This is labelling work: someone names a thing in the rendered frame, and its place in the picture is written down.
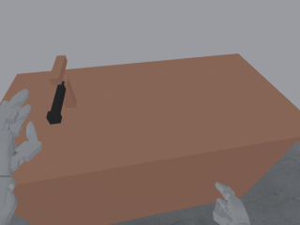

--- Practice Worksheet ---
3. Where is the tap lever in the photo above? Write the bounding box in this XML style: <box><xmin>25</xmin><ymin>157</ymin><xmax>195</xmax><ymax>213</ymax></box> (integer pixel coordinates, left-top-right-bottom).
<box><xmin>46</xmin><ymin>81</ymin><xmax>67</xmax><ymax>125</ymax></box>

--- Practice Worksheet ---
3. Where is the robot left hand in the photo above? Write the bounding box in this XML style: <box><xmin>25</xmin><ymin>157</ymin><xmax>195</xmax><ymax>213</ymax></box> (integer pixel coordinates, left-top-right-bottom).
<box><xmin>0</xmin><ymin>88</ymin><xmax>42</xmax><ymax>176</ymax></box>

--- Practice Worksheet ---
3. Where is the robot right hand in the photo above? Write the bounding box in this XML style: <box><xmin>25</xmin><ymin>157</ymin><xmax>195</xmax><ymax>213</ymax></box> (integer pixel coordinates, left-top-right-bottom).
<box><xmin>213</xmin><ymin>182</ymin><xmax>250</xmax><ymax>225</ymax></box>

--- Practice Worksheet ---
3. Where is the robot left forearm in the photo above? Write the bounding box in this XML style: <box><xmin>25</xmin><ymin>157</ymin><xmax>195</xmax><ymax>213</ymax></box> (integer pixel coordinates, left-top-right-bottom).
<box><xmin>0</xmin><ymin>175</ymin><xmax>18</xmax><ymax>225</ymax></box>

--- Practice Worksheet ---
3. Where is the counter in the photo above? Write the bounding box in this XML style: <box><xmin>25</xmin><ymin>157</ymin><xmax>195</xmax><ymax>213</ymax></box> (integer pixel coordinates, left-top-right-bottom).
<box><xmin>0</xmin><ymin>53</ymin><xmax>300</xmax><ymax>225</ymax></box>

